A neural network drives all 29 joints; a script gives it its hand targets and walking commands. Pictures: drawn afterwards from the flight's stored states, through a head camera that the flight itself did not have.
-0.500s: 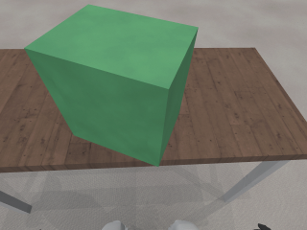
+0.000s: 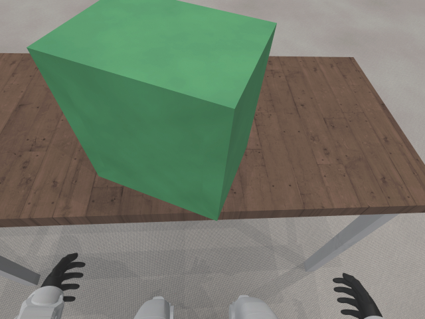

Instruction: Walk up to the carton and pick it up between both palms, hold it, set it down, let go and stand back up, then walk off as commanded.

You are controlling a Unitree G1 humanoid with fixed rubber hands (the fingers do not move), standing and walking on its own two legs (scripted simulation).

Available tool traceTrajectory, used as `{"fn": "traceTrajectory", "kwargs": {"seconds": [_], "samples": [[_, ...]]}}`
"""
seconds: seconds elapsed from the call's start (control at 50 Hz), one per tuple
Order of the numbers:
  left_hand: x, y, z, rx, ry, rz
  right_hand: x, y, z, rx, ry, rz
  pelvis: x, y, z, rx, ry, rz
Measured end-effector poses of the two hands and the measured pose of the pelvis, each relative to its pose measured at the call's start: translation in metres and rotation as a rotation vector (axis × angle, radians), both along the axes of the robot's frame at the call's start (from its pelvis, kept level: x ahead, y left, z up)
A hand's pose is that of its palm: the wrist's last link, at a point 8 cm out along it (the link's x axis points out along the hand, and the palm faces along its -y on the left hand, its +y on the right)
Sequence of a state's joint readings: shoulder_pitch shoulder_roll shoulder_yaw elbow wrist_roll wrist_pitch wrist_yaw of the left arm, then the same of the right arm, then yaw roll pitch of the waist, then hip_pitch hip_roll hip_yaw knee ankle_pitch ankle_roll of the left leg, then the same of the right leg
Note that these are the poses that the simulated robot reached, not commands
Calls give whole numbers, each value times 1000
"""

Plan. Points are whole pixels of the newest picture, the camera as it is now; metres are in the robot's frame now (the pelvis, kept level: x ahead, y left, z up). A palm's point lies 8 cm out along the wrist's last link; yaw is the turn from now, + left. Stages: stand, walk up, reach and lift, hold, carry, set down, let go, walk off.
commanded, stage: reach and lift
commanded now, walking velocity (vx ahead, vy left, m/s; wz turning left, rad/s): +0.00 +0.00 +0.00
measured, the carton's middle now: (172, 113) +0.45 +0.07 +0.13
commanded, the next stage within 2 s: none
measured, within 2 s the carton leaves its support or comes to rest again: neither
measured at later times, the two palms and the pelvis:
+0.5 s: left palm out of the picture +0.16 +0.34 -0.02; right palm out of the picture +0.12 -0.22 -0.03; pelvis -0.02 +0.05 +0.02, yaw -1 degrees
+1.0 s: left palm out of the picture +0.19 +0.32 +0.03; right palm (341, 298) +0.15 -0.19 +0.05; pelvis -0.02 +0.05 +0.03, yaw -2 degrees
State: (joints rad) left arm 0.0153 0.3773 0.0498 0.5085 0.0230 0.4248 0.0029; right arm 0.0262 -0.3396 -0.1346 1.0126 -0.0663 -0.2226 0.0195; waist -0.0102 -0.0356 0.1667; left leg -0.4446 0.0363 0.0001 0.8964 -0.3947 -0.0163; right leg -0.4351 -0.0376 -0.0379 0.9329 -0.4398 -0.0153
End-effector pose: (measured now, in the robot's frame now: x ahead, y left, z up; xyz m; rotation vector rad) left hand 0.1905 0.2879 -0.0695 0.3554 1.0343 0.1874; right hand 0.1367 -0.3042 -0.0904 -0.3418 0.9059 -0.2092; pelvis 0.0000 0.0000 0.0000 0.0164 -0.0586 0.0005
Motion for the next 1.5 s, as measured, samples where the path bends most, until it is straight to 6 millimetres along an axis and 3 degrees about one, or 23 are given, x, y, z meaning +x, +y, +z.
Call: {"fn": "traceTrajectory", "kwargs": {"seconds": [0.12,0.32,0.54,0.7,0.92,1.1,1.24,1.38,1.5], "samples": [[12,0,8,-42,-65,-5,4,9,18,-51,-67,7,2,2,3,6,-26,-13],[-23,20,16,-78,-74,-1,-11,43,52,-63,-135,1,-3,20,19,-16,-88,-19],[-35,54,58,-24,-195,-24,-19,89,59,19,-225,16,-21,50,24,-56,-101,-32],[-33,54,77,-86,-288,-47,-8,106,78,42,-327,-38,-28,55,23,-55,-125,-40],[-9,35,89,-207,-412,-115,9,110,135,17,-428,-106,-28,53,24,-53,-131,-38],[6,37,115,-206,-472,-141,21,124,141,90,-429,-106,-20,58,29,-67,-110,-41],[28,37,142,-260,-530,-191,23,138,160,121,-468,-163,-8,57,36,-46,-91,-61],[50,40,151,-290,-553,-248,28,151,176,117,-460,-177,6,61,41,-49,-53,-68],[58,37,154,-319,-586,-285,43,161,188,124,-496,-164,18,67,43,-57,-24,-69]]}}
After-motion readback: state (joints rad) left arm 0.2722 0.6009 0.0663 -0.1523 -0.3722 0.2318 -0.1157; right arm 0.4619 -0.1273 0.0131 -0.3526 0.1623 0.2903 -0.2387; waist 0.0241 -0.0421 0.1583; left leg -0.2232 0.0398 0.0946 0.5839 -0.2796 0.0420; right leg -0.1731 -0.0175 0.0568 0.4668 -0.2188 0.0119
